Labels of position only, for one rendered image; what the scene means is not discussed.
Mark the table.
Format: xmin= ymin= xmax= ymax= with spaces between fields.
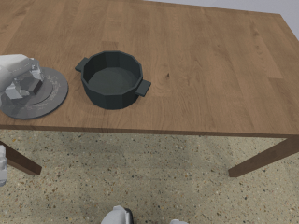
xmin=0 ymin=0 xmax=299 ymax=177

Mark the knob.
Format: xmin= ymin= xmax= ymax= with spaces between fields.
xmin=20 ymin=77 xmax=43 ymax=95

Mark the robot left forearm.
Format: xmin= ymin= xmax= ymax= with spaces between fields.
xmin=0 ymin=64 xmax=13 ymax=107

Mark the left robot foot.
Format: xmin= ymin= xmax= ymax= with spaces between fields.
xmin=124 ymin=208 xmax=134 ymax=224

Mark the pot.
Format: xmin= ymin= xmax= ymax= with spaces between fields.
xmin=75 ymin=50 xmax=151 ymax=110

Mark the left robot thigh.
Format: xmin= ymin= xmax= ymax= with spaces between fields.
xmin=101 ymin=209 xmax=131 ymax=224

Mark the lid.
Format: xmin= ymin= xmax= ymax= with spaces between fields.
xmin=0 ymin=66 xmax=69 ymax=120

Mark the left robot hand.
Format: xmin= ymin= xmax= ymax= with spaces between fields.
xmin=0 ymin=54 xmax=44 ymax=99

